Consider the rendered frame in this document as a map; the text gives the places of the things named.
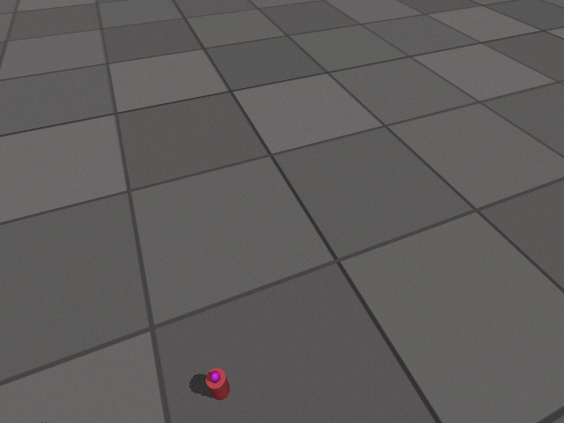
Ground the bottle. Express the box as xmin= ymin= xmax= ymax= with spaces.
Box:
xmin=206 ymin=367 xmax=230 ymax=400

